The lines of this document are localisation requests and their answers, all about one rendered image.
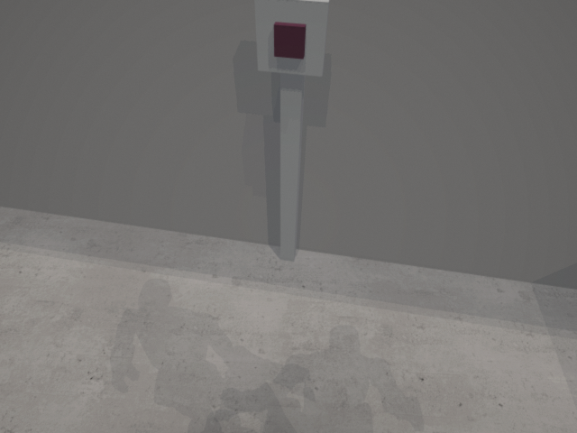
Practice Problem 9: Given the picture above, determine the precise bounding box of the panel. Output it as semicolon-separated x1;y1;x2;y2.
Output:
254;0;330;262

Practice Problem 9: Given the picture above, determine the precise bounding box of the button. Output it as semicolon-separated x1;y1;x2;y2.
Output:
274;22;306;59

